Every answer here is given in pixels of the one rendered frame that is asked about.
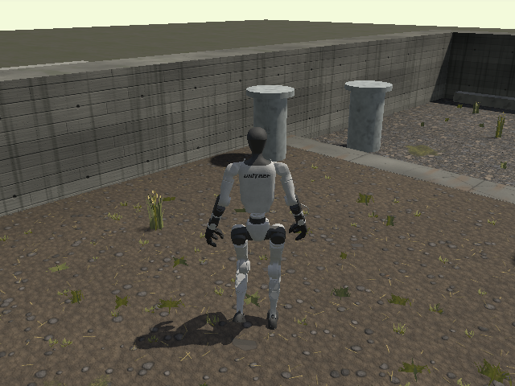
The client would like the robot left hand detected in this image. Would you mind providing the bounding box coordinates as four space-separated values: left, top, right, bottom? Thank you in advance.
205 227 224 247

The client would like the right robot upper arm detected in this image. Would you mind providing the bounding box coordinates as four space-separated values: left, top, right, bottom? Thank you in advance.
274 162 298 206

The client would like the robot right forearm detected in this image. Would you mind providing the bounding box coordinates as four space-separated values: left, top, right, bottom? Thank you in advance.
290 194 306 226

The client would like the left robot foot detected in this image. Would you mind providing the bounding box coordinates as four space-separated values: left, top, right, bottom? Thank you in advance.
233 311 246 323

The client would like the robot right hand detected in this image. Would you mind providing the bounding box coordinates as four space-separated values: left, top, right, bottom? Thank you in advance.
289 223 307 240

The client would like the right robot thigh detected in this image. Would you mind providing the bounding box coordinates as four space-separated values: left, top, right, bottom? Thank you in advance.
268 224 286 279

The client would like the left robot upper arm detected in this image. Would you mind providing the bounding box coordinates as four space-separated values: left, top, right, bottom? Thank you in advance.
217 162 241 207

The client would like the robot left forearm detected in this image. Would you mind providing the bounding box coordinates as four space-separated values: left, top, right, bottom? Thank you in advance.
208 195 225 230

